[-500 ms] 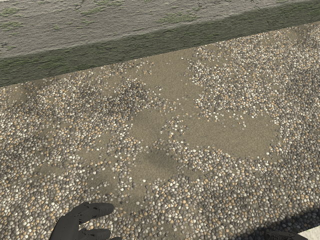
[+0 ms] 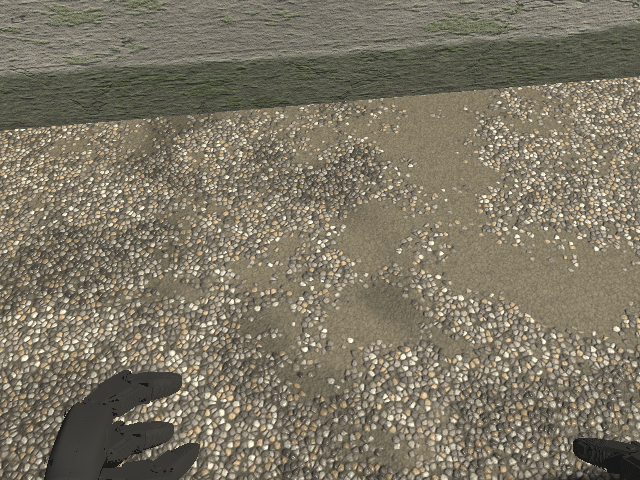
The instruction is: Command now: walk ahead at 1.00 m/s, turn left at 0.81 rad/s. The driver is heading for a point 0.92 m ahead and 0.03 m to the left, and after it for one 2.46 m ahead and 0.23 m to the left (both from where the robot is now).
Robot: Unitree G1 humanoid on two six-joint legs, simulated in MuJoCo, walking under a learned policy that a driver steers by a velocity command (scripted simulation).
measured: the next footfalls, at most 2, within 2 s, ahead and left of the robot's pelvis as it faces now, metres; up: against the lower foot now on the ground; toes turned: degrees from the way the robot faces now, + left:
left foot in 0.36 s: +0.03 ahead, +0.19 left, +0.00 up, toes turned +12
right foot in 0.80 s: +0.12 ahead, -0.03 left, +0.00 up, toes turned -9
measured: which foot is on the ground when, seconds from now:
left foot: up 0.00-0.34, down 0.36-0.84, up 0.86-1.00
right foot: down 0.00-0.38, up 0.40-0.78, down 0.80-1.00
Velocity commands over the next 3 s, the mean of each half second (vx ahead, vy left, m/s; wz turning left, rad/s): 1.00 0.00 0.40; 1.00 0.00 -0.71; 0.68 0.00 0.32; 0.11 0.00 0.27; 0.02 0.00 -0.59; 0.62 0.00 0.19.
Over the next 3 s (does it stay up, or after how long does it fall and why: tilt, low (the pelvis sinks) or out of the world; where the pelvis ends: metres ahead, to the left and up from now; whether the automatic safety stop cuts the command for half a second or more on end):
stays up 0.03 0.12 0.00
